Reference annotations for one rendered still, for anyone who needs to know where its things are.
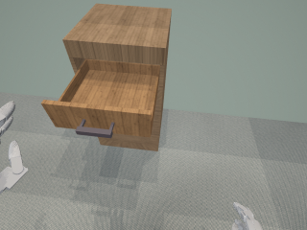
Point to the handle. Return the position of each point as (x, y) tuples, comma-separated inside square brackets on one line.
[(93, 131)]

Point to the right robot hand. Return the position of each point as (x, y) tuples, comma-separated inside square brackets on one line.
[(247, 217)]

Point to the left robot hand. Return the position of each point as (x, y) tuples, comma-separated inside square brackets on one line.
[(12, 174)]

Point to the cabinet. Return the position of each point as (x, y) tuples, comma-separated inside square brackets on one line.
[(131, 34)]

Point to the drawer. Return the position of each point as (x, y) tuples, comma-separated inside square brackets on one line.
[(104, 92)]

